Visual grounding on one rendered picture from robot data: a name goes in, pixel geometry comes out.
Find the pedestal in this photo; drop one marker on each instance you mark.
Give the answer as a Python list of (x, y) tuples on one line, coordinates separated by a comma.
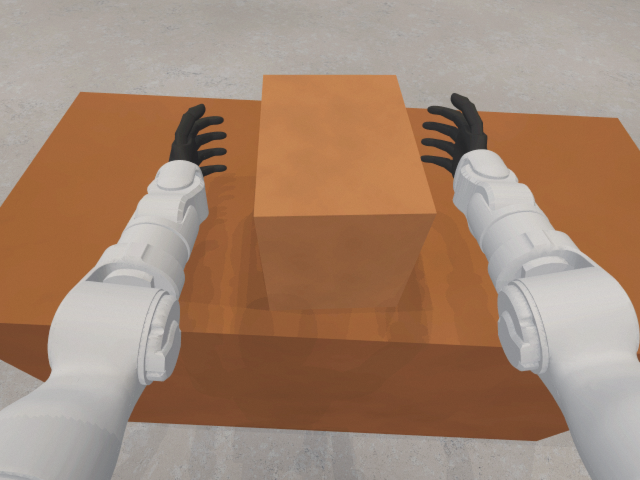
[(432, 366)]

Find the robot right hand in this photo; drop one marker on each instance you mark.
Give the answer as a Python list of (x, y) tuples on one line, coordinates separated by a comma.
[(468, 136)]

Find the carton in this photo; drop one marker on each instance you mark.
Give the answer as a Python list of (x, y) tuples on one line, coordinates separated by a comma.
[(342, 203)]

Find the robot left hand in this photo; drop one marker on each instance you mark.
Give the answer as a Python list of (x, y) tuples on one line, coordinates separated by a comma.
[(187, 142)]

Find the right robot upper arm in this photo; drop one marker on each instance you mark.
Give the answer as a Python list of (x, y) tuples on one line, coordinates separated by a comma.
[(575, 330)]

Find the left robot forearm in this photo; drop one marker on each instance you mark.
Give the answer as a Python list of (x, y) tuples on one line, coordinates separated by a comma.
[(158, 240)]

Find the right robot forearm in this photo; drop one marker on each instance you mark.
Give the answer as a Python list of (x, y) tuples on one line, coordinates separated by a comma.
[(512, 231)]

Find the left robot upper arm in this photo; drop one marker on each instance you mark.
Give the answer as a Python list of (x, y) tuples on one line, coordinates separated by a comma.
[(110, 341)]

